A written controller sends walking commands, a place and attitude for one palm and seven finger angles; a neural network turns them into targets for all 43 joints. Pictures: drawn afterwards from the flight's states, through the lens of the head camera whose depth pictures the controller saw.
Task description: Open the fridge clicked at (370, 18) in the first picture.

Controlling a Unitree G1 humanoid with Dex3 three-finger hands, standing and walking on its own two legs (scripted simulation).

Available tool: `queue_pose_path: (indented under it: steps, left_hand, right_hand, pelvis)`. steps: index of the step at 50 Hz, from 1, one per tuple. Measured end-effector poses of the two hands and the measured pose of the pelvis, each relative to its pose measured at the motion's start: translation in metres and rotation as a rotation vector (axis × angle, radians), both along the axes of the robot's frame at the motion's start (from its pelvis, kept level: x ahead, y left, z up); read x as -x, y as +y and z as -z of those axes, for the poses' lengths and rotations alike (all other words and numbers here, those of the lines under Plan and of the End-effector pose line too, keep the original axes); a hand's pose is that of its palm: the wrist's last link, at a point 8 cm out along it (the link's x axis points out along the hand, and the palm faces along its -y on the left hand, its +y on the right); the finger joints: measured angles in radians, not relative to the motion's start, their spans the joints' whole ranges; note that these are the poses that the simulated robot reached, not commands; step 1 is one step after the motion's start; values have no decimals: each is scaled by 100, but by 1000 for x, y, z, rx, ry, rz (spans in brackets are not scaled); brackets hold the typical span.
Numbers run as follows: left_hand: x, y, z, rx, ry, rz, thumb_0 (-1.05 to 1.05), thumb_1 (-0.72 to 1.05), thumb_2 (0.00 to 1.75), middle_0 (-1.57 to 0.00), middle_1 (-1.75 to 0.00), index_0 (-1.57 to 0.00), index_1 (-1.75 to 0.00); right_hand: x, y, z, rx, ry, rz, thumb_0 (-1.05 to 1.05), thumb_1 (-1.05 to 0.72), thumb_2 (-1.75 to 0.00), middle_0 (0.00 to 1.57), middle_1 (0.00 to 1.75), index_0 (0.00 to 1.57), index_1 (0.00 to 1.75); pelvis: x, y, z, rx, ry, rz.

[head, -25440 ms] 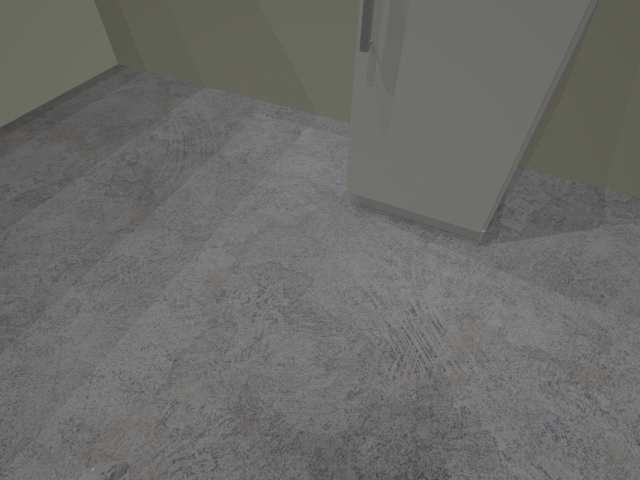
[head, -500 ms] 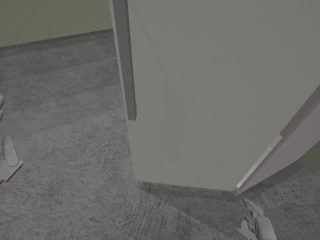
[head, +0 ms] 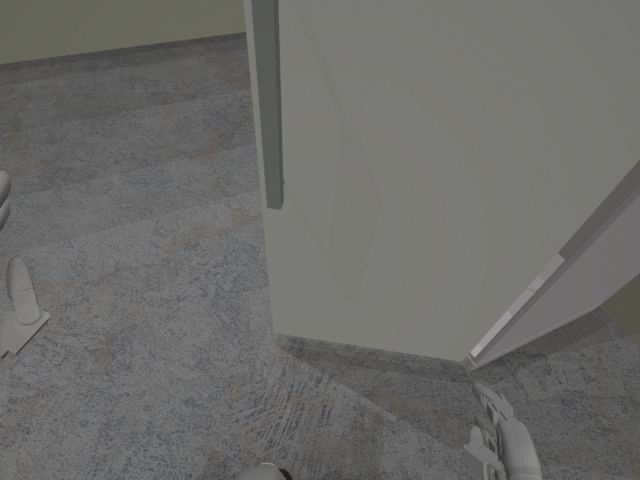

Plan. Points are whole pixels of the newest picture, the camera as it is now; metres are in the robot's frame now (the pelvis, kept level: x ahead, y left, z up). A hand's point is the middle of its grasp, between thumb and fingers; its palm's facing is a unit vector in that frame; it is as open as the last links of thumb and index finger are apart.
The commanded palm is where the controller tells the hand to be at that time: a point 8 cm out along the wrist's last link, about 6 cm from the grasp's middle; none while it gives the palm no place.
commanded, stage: step back with the hand held close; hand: left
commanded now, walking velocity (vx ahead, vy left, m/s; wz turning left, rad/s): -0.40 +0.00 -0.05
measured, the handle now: (274, 100) +0.57 +0.13 +0.17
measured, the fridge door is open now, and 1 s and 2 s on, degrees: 58 58 58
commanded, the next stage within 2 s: stop stepping back and stand still in 0.36 s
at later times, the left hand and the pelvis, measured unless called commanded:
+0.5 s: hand out of the picture +0.11 +0.27 +0.19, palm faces +0.39 -0.85 -0.37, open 7.4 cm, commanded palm +0.05 +0.31 +0.19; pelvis -0.11 +0.02 +0.02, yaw -3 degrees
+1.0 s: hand out of the picture +0.03 +0.28 +0.18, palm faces +0.36 -0.81 -0.46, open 7.4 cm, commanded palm -0.03 +0.32 +0.19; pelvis -0.19 +0.03 +0.01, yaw -4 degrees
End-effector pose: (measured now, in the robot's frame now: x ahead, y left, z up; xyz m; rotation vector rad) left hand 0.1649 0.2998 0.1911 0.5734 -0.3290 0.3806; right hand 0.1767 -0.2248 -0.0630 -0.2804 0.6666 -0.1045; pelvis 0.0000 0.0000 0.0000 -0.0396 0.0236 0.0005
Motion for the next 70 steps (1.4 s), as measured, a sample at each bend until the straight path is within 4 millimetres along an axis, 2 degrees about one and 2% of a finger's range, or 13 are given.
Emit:
queue_pose_path:
  steps: [5, 9, 15, 25, 30, 34, 38, 42, 48, 51, 58, 64, 70]
  left_hand:
    - [13, -7, -3, -1, -2, 65, 2, 88, 90, -21, -30, -21, -31]
    - [24, 11, -6, -19, -26, 56, 1, 88, 90, -22, -30, -22, -31]
    - [48, 37, -3, 26, 15, 6, 1, 88, 90, -21, -30, -21, -31]
    - [97, 15, -7, 113, -2, 60, 2, 89, 90, -21, -30, -21, -31]
    - [130, 0, -12, 2, 8, 97, 2, 89, 90, -21, -30, -21, -30]
    - [152, 5, -11, 23, 9, 80, 1, 88, 90, -21, -30, -21, -31]
    - [155, 22, 4, 89, -10, 11, 1, 88, 90, -21, -30, -21, -31]
    - [155, 32, 16, 126, -3, 2, 1, 89, 90, -21, -30, -21, -31]
    - [163, 21, -2, 49, 9, 72, 2, 89, 90, -21, -30, -21, -30]
    - [173, 15, -12, -10, 20, 86, 2, 89, 90, -21, -30, -21, -30]
    - [190, 27, -4, 36, 35, 5, 1, 88, 90, -21, -30, -21, -31]
    - [180, 38, 13, 115, 2, -18, 2, 89, 90, -21, -30, -21, -31]
    - [168, 40, 4, 53, 23, 18, 2, 89, 90, -21, -30, -21, -31]
  right_hand:
    - [8, -7, -13, 20, -35, 43, 1, -90, -89, 20, 30, 21, 30]
    - [23, -6, -20, 69, -17, 65, 1, -90, -89, 20, 30, 21, 30]
    - [56, 11, -30, 67, -13, 54, 1, -90, -89, 20, 30, 20, 30]
    - [119, 28, -31, 9, -21, 31, 1, -90, -89, 20, 30, 21, 30]
    - [153, 15, -15, -10, -31, 24, 1, -90, -89, 20, 30, 21, 30]
    - [196, 0, -9, 3, 40, 89, 1, -90, -89, 20, 30, 21, 30]
    - [231, -15, 0, 60, 86, 142, 1, -90, -89, 20, 30, 21, 30]
    - [251, -17, 5, 82, 96, 203, 1, -90, -89, 20, 30, 21, 30]
    - [263, 6, -3, 15, 28, 191, 1, -91, -90, 20, 30, 20, 29]
    - [264, 16, 1, -28, 17, 166, 1, -90, -90, 20, 30, 20, 30]
    - [263, 17, 13, -44, 83, 131, 1, -90, -89, 20, 30, 21, 30]
    - [247, 15, 15, 24, 64, 128, 1, -90, -89, 20, 30, 21, 30]
    - [223, 31, 1, -12, -9, 121, 1, -91, -89, 20, 30, 20, 30]
  pelvis:
    - [10, 3, -1, 0, -3, -6]
    - [19, 13, -1, -1, 14, -14]
    - [49, 23, -13, 22, 12, 1]
    - [107, 17, -20, 38, 38, 44]
    - [145, 10, -5, -23, 38, 86]
    - [151, 12, -9, -38, 13, 90]
    - [155, 20, -4, -34, 0, 60]
    - [164, 32, 1, -43, -22, 55]
    - [183, 32, -8, -35, -36, 72]
    - [190, 29, -8, -33, -31, 67]
    - [191, 32, -9, -49, -38, 79]
    - [185, 46, 2, -28, -64, 48]
    - [181, 49, -3, -34, -52, 61]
